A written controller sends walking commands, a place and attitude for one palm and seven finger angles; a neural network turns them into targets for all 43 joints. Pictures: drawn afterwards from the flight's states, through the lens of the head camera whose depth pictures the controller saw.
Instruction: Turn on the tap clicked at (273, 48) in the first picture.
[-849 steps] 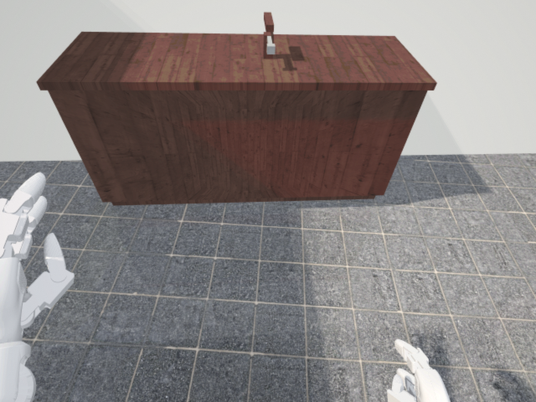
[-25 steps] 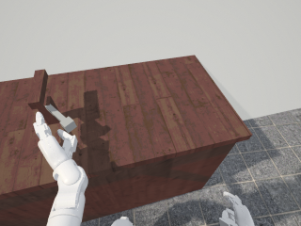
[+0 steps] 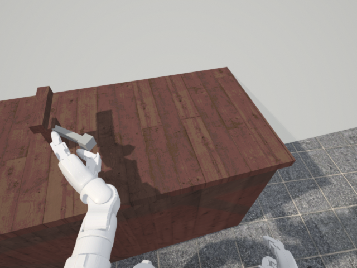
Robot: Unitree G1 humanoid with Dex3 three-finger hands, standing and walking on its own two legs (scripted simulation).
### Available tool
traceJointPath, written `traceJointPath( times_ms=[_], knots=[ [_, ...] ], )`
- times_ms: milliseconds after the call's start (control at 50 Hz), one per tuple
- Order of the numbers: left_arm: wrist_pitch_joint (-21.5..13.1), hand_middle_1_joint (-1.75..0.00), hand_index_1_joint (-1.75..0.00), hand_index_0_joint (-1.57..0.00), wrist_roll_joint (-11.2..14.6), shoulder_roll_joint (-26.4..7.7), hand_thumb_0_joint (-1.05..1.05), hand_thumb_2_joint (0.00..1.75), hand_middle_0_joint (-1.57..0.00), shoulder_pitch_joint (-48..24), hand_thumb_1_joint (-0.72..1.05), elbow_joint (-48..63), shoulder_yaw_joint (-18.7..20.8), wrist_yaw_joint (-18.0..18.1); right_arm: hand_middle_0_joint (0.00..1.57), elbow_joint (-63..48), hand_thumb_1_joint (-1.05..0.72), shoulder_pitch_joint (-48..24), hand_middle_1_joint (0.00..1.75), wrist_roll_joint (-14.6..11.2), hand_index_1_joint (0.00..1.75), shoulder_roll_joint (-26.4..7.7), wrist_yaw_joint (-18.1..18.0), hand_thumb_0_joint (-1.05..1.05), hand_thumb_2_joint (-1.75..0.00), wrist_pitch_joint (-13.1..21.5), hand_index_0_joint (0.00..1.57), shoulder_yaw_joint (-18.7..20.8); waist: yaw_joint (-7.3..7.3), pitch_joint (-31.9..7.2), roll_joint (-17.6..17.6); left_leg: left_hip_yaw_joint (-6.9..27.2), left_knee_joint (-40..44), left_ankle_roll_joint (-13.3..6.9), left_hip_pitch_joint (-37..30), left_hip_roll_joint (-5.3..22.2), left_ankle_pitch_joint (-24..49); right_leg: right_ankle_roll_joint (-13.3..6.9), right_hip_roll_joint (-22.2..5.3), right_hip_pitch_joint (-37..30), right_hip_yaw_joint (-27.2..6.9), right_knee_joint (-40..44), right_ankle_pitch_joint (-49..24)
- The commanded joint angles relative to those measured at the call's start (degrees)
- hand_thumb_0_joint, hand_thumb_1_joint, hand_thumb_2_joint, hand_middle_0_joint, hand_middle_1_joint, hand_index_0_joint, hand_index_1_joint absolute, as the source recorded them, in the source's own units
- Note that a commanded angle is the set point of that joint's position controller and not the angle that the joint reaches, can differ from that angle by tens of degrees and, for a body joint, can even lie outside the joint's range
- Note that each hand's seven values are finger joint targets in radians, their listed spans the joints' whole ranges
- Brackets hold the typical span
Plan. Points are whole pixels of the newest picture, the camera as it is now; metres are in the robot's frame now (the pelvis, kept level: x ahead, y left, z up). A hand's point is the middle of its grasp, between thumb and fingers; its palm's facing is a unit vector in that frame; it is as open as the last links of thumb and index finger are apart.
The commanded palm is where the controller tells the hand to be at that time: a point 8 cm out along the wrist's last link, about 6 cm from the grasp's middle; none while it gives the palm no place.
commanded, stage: push the lever round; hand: left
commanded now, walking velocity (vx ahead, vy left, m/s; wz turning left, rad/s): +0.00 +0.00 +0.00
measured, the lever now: (87, 142) +0.38 +0.24 +0.07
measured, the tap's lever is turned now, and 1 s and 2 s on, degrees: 50 85 86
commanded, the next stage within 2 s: lift the hand up off the lever in 0.98 s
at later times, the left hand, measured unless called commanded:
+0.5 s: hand (107, 147) +0.37 +0.20 +0.05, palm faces +0.82 -0.57 -0.09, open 7.7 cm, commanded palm +0.33 +0.21 +0.05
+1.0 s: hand (112, 139) +0.40 +0.19 +0.05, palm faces +0.83 -0.55 -0.10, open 8.2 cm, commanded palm +0.35 +0.21 +0.05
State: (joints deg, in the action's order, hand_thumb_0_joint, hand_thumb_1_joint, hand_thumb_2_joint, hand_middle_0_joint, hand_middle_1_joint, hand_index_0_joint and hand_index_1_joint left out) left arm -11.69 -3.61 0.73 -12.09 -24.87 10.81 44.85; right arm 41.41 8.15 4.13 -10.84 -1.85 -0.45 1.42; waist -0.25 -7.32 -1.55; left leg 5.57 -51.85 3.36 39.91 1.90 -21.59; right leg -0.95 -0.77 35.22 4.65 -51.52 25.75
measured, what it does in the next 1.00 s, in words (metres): stands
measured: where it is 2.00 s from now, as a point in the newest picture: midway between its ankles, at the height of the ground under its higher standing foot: outside the picture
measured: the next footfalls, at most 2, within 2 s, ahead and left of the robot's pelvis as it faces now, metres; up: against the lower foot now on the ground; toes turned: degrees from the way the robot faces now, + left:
none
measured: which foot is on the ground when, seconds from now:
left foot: down 0.00-1.00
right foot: down 0.00-1.00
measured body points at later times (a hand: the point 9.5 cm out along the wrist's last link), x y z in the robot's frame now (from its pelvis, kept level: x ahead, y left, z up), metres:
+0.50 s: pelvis +0.00 +0.00 +0.00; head +0.03 +0.00 +0.45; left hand +0.33 +0.22 +0.06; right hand +0.15 -0.24 -0.12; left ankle +0.04 +0.15 -0.69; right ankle +0.00 -0.11 -0.69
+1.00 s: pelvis +0.00 -0.02 +0.00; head +0.04 -0.01 +0.45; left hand +0.35 +0.22 +0.06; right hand +0.11 -0.26 -0.13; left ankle +0.04 +0.15 -0.69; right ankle +0.00 -0.11 -0.69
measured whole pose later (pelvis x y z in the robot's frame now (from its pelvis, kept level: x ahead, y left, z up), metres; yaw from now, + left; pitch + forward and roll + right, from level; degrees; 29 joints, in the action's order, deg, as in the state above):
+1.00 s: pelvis +0.00 -0.02 +0.00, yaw +0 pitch +12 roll -1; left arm -12.9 -8.1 -0.4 -28.9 -43.1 19.7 52.2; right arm 44.6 10.5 5.5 -10.9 -0.9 -1.8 2.3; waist -3.2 -8.6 -1.0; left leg 6.0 -51.2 3.5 42.9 2.8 -20.9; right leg -2.2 0.2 38.8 5.1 -51.9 25.4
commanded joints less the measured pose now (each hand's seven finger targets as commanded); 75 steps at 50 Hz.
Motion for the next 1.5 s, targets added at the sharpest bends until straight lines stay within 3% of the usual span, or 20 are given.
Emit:
traceJointPath(
  times_ms=[0, 60, 200, 280, 300, 320, 400, 420, 500, 660, 700, 880, 900, 920, 1000, 1060, 1160, 1200, 1300, 1480],
  knots=[
    [-2.7, -0.15, -0.15, -0.15, -2.3, -6.7, 0.0, 0.9, -0.15, -19.0, 0.9, 10.2, 0.8, 1.0, 0.2, -7.1, -0.9, -4.9, 0.3, -0.1, 0.3, -7.2, -0.7, 0.0, -0.9, 2.0, 0.2, 2.7, -0.52, -13.6, 2.6, -2.9, 6.0, -3.4, -8.7, -1.1, 9.5, -0.7, -0.2, -5.4, -1.0, 10.2, -11.9],
    [-3.0, -0.15, -0.15, -0.15, -2.8, -3.8, 0.0, 0.9, -0.15, -22.0, 0.9, 10.1, -2.0, 1.4, 0.2, -7.0, -0.9, -5.1, 0.3, 0.1, 0.3, -6.8, -0.4, 0.0, -0.9, 2.2, 0.2, 2.6, -1.3, -14.4, 1.9, -3.3, 5.6, -3.5, -9.4, -1.1, 9.3, -0.7, -0.2, -4.5, -0.9, 10.0, -11.6],
    [-2.0, -0.15, -0.15, -0.15, -3.8, -4.7, 0.0, 0.9, -0.15, -22.9, 0.9, 7.3, 0.6, 3.3, 0.2, -5.9, -0.9, -4.3, 0.3, 0.7, 0.3, -6.8, 0.2, 0.0, -0.9, 2.0, 0.2, 2.9, -0.61, -16.3, 0.7, -3.1, 5.3, -3.3, -9.3, -1.2, 10.9, -0.9, 0.0, -4.7, -0.5, 9.2, -12.9],
    [-1.2, -0.15, -0.15, -0.15, -3.6, -2.3, 0.0, 0.9, -0.15, -27.8, 0.9, 4.7, -1.4, 4.0, 0.2, -5.5, -0.9, -4.5, 0.3, 0.7, 0.3, -6.6, 0.4, 0.0, -0.9, 2.1, 0.2, 2.7, -2.07, -14.7, 3.1, -3.1, 5.3, -3.4, -8.3, -1.1, 8.5, -0.6, -0.1, -3.2, -0.4, 9.9, -10.6],
    [-1.2, -0.15, -0.15, -0.15, -4.0, -4.6, 0.0, 0.9, -0.15, -28.8, 0.9, 4.2, 1.1, 4.6, 0.2, -4.9, -0.9, -4.4, 0.3, 0.7, 0.3, -6.9, 0.2, 0.0, -0.9, 2.0, 0.2, 2.9, -1.64, -14.5, 2.0, -2.8, 5.6, -3.2, -8.0, -1.1, 7.9, -0.8, -0.1, -2.9, -0.4, 9.7, -9.8],
    [-1.1, -0.15, -0.15, -0.15, -4.1, -2.2, 0.0, 0.9, -0.15, -30.0, 0.9, 4.1, -1.1, 4.7, 0.2, -5.2, -0.9, -4.5, 0.3, 0.8, 0.3, -6.6, 0.5, 0.0, -0.9, 2.1, 0.2, 2.7, -2.02, -14.8, 1.4, -3.0, 5.6, -3.3, -8.2, -1.3, 7.4, -0.7, -0.1, -2.6, -0.3, 9.5, -9.5],
    [-0.9, -0.15, -0.15, -0.15, -5.4, -4.8, 0.0, 0.9, -0.15, -30.7, 0.9, 1.6, 1.8, 5.5, 0.2, -4.3, -0.9, -3.5, 0.3, 1.2, 0.3, -6.8, 0.7, 0.0, -0.9, 2.0, 0.2, 3.0, -1.41, -16.3, 1.2, -2.9, 5.3, -3.2, -7.9, -1.1, 8.2, -0.9, 0.0, -2.6, -0.4, 9.1, -10.0],
    [-1.1, -0.15, -0.15, -0.15, -5.6, -2.8, 0.0, 0.9, -0.15, -32.5, 0.9, 2.3, -0.5, 5.4, 0.2, -4.7, -0.9, -3.5, 0.3, 1.2, 0.3, -6.5, 0.9, 0.0, -0.9, 1.9, 0.2, 2.9, -2.13, -16.9, 0.9, -3.1, 5.1, -3.2, -8.3, -1.2, 8.7, -0.9, -0.1, -2.4, -0.2, 8.7, -10.6],
    [-0.7, -0.15, -0.15, -0.15, -6.0, -7.0, 0.0, 0.9, -0.15, -32.5, 0.9, -0.7, 3.9, 6.0, 0.2, -3.8, -0.9, -2.6, 0.3, 1.3, 0.3, -6.9, 0.6, 0.0, -0.9, 1.6, 0.2, 3.0, -1.72, -17.3, 3.0, -3.4, 4.7, -3.4, -7.0, -1.2, 8.8, -0.7, -0.1, -3.4, -0.9, 9.5, -11.0],
    [-1.9, -0.15, -0.15, -0.15, -6.2, -5.8, 0.0, 0.9, -0.15, -36.7, 0.9, -1.9, 2.5, 6.1, 0.2, -3.9, -0.9, -1.7, 0.3, 1.4, 0.3, -6.5, 0.6, 0.0, -0.9, 1.6, 0.2, 3.0, -2.91, -17.2, 3.3, -3.9, 4.5, -3.7, -6.8, -1.2, 8.1, -0.4, -0.2, -3.3, -1.4, 10.1, -11.0],
    [-1.7, -0.15, -0.15, -0.15, -6.4, -9.2, 0.0, 0.9, -0.15, -34.9, 0.9, -3.6, 6.2, 6.3, 0.2, -3.3, -0.9, -1.3, 0.3, 1.4, 0.3, -6.8, 0.6, 0.0, -0.9, 1.4, 0.2, 3.2, -2.04, -16.7, 2.1, -3.8, 4.8, -3.7, -6.1, -1.2, 7.8, -0.5, -0.1, -3.5, -1.5, 10.3, -10.6],
    [-2.7, -0.15, -0.15, -0.15, -5.7, -10.6, 0.0, 0.9, -0.15, -38.3, 0.9, -7.2, 7.1, 6.0, 0.2, -3.5, -0.9, -0.4, 0.3, 1.3, 0.3, -6.8, 0.3, 0.0, -0.9, 0.8, 0.2, 3.0, -3.35, -16.1, 4.4, -4.5, 4.8, -4.3, -4.3, -1.4, 5.3, 0.4, -0.6, -4.3, -3.0, 12.1, -8.9],
    [-2.7, -0.15, -0.15, -0.15, -5.9, -13.9, 0.0, 0.9, -0.15, -37.9, 0.9, -7.8, 10.4, 6.3, 0.2, -2.9, -0.9, -0.1, 0.3, 1.1, 0.3, -7.4, 0.1, 0.0, -0.9, 0.6, 0.2, 3.3, -2.69, -16.2, 3.8, -4.1, 5.2, -4.2, -4.0, -1.3, 5.4, 0.1, -0.5, -4.4, -2.8, 11.7, -8.9],
    [-2.8, -0.15, -0.15, -0.15, -5.7, -11.8, 0.0, 0.9, -0.15, -39.0, 0.9, -7.9, 8.1, 5.9, 0.2, -3.5, -0.9, -0.1, 0.3, 1.2, 0.3, -7.0, 0.3, 0.0, -0.9, 0.4, 0.2, 3.1, -3.42, -16.1, 3.6, -4.4, 5.1, -4.3, -4.1, -1.4, 5.4, 0.4, -0.6, -4.2, -3.0, 11.8, -9.3],
    [-3.3, -0.15, -0.15, -0.15, -6.0, -14.5, 0.0, 0.9, -0.15, -38.8, 0.9, -9.5, 11.1, 6.1, 0.2, -2.9, -0.9, 1.0, 0.3, 1.3, 0.3, -7.5, 0.3, 0.0, -0.9, 0.1, 0.2, 3.4, -3.0, -16.6, 1.9, -4.3, 5.0, -4.3, -4.2, -1.3, 6.6, 0.1, -0.4, -4.3, -2.9, 11.3, -10.9],
    [-3.9, -0.15, -0.15, -0.15, -6.1, -13.0, 0.0, 0.9, -0.15, -41.0, 0.9, -9.4, 9.2, 5.9, 0.2, -3.4, -0.9, 1.5, 0.3, 1.3, 0.3, -7.2, 0.6, 0.0, -0.9, 0.0, 0.2, 3.2, -3.94, -17.0, 3.6, -4.7, 4.8, -4.4, -4.4, -1.3, 7.3, 0.4, -0.5, -4.7, -2.9, 11.3, -12.4],
    [-4.4, -0.15, -0.15, -0.15, -5.5, -14.0, 0.0, 0.9, -0.15, -40.6, 0.9, -7.9, 10.0, 5.6, 0.2, -3.9, -0.9, 1.6, 0.3, 1.1, 0.3, -7.3, 0.4, 0.0, -0.9, -0.1, 0.2, 3.4, -3.81, -17.8, 4.9, -5.0, 5.4, -4.6, -4.9, -1.3, 7.4, 0.7, -0.5, -6.6, -3.2, 12.0, -13.0],
    [-4.2, -0.15, -0.15, -0.15, -5.2, -17.3, 0.0, 0.9, -0.15, -37.7, 0.9, -7.5, 13.5, 5.7, 0.2, -3.8, -0.9, 1.6, 0.3, 1.1, 0.3, -7.7, 0.2, 0.0, -0.9, -0.3, 0.2, 3.7, -2.56, -18.5, 4.1, -5.0, 5.6, -4.6, -4.8, -1.4, 8.2, 0.7, -0.4, -8.2, -3.6, 12.0, -14.5],
    [-3.9, -0.15, -0.15, -0.15, -5.4, -16.6, 0.0, 0.9, -0.15, -37.6, 0.9, -4.7, 12.1, 5.0, 0.2, -4.2, -0.9, 1.4, 0.3, 0.9, 0.3, -7.4, 0.4, 0.0, -0.9, -0.5, 0.2, 3.5, -2.41, -17.5, 0.9, -5.0, 6.4, -4.4, -6.6, -1.3, 9.3, 0.3, -0.4, -8.4, -3.3, 12.3, -15.5],
    [-2.9, -0.15, -0.15, -0.15, -3.8, -10.8, 0.0, 0.9, -0.15, -35.2, 0.9, -2.9, 6.9, 3.8, 0.2, -5.0, -0.9, 0.9, 0.3, 0.7, 0.3, -7.2, 1.0, 0.0, -0.9, 0.6, 0.2, 3.3, -3.13, -15.2, 2.7, -4.9, 7.6, -4.4, -8.9, -1.3, 8.3, 0.3, 0.1, -7.8, -2.4, 14.1, -13.1]
  ],
)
